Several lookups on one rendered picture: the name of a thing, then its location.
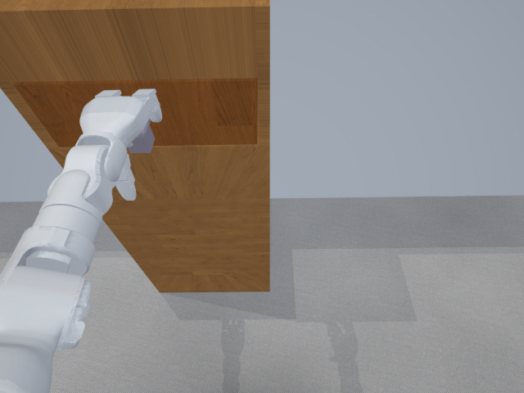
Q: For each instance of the handle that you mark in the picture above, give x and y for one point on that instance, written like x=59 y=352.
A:
x=143 y=143

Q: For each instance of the drawer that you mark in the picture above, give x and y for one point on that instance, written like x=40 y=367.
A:
x=194 y=111

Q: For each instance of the left robot forearm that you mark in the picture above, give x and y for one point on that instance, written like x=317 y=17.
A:
x=61 y=238

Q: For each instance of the robot left upper arm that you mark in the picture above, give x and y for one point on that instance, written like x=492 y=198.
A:
x=41 y=312

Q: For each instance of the cabinet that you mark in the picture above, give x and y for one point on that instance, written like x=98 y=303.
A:
x=201 y=218

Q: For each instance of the left robot hand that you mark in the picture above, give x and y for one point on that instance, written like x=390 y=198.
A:
x=125 y=118

